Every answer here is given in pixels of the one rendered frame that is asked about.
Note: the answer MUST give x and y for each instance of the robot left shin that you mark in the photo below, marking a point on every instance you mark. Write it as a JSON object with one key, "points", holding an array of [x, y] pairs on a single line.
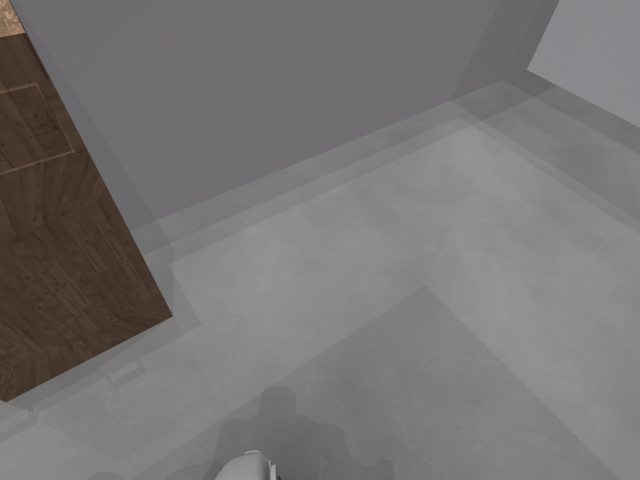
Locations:
{"points": [[254, 453]]}

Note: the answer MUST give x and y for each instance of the left robot thigh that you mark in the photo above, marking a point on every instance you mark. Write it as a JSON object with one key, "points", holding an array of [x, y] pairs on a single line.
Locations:
{"points": [[248, 467]]}

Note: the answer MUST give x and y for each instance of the drawer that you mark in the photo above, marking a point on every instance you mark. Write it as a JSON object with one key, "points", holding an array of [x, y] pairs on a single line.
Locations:
{"points": [[29, 129]]}

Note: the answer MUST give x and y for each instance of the cabinet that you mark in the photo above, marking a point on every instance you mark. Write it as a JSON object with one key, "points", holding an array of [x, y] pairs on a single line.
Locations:
{"points": [[73, 282]]}

